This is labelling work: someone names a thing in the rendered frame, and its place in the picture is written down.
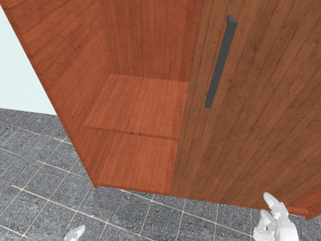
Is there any robot right hand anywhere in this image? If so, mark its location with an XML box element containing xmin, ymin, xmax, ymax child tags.
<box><xmin>253</xmin><ymin>192</ymin><xmax>299</xmax><ymax>241</ymax></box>

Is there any wardrobe door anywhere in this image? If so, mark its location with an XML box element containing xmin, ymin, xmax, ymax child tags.
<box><xmin>289</xmin><ymin>186</ymin><xmax>321</xmax><ymax>209</ymax></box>
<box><xmin>169</xmin><ymin>0</ymin><xmax>321</xmax><ymax>211</ymax></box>

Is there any handle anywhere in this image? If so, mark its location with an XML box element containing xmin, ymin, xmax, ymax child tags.
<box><xmin>205</xmin><ymin>15</ymin><xmax>238</xmax><ymax>108</ymax></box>

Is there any robot left hand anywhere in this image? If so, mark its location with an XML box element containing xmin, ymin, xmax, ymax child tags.
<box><xmin>64</xmin><ymin>225</ymin><xmax>85</xmax><ymax>241</ymax></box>

